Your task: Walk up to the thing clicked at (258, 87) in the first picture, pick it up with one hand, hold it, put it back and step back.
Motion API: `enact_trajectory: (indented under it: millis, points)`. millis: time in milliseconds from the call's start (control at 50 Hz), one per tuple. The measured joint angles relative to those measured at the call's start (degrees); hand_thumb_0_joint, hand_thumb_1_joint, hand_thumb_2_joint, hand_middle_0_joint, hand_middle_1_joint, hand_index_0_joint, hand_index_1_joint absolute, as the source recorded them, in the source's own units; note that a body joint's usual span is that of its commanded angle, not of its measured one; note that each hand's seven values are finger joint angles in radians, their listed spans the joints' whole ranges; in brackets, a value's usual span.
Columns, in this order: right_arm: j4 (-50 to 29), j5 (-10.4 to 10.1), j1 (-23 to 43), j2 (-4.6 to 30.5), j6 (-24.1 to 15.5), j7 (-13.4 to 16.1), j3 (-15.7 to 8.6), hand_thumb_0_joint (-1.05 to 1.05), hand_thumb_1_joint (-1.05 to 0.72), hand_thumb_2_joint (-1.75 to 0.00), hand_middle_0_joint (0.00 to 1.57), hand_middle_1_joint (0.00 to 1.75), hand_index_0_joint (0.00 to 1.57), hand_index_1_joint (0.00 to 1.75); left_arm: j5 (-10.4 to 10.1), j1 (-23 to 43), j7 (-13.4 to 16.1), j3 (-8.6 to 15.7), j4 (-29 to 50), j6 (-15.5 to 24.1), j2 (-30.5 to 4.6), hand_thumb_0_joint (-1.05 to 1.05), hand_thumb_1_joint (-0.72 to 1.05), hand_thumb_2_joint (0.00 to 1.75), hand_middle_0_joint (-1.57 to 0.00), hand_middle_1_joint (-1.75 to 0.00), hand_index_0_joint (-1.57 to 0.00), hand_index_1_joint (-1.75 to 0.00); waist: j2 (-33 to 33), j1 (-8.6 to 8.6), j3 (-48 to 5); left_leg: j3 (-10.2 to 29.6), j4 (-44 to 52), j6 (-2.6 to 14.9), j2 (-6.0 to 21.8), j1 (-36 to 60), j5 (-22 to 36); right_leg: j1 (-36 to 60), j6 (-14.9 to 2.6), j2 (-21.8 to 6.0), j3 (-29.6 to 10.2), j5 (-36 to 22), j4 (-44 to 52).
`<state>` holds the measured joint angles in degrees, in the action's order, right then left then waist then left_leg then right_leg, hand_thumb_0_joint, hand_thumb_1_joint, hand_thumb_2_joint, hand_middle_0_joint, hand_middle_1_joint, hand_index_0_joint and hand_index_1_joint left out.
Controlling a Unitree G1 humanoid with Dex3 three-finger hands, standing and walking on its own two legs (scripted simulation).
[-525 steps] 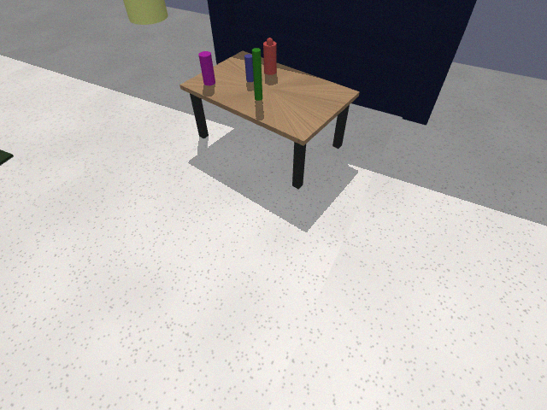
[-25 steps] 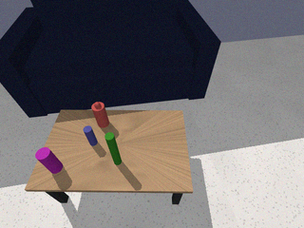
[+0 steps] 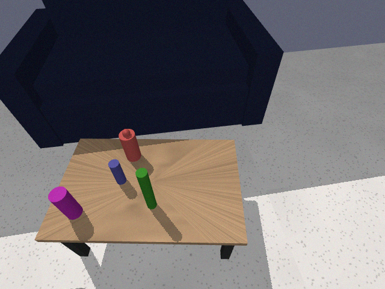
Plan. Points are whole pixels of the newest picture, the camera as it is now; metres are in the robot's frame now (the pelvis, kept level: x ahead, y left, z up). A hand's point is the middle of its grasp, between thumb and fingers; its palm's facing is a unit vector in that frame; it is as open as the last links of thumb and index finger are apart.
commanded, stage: stand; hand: left
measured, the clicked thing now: (147, 190) +0.49 +0.21 -0.31
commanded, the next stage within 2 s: go down in 1.96 s
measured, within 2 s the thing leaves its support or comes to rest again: neither
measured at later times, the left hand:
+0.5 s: hand out of the picture +0.07 +0.26 -0.16, palm faces -0.02 -0.94 -0.34, open 7.4 cm
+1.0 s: hand out of the picture +0.07 +0.25 -0.16, palm faces -0.01 -0.94 -0.34, open 7.4 cm
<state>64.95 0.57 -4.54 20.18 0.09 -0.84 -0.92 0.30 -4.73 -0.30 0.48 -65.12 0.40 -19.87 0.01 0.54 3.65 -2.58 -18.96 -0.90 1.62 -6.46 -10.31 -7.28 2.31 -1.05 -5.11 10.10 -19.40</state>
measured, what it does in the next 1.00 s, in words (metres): stands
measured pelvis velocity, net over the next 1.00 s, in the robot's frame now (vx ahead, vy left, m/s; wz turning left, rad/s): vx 0.00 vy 0.00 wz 0.02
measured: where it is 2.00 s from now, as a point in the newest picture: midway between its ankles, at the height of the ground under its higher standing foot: outside the picture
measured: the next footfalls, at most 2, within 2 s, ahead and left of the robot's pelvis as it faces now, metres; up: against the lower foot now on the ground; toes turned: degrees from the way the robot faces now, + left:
none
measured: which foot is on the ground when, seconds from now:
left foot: down 0.00-1.00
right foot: down 0.00-1.00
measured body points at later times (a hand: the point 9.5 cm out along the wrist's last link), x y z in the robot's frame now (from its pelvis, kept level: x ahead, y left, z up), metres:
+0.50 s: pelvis +0.00 +0.00 +0.00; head +0.01 +0.00 +0.45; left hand +0.07 +0.30 -0.13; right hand +0.08 -0.30 -0.13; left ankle +0.00 +0.13 -0.75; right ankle +0.01 -0.15 -0.75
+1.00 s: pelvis +0.00 +0.00 +0.00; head +0.01 +0.00 +0.45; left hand +0.07 +0.30 -0.13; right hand +0.07 -0.30 -0.13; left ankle +0.00 +0.13 -0.75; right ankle +0.01 -0.15 -0.75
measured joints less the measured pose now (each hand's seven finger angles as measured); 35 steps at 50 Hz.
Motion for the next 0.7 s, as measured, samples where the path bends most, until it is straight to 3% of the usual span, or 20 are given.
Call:
enact_trajectory:
  millis: [700]
  points:
    - [-0.2, -0.1, -1.2, 0.2, 0.1, -0.2, 0.2, 0.0, -0.91, -0.9, 0.21, 0.3, 0.21, 0.3, 0.1, -2.1, 0.0, -0.6, 1.0, -0.1, -0.4, 0.01, 0.91, 0.9, -0.21, -0.3, -0.2, -0.3, -0.1, -0.14, -0.2, 0.9, -0.3, 0.01, -0.2, -0.2, 0.1, 0.3, -0.05, -0.2, 0.9, 0.1, 0.0]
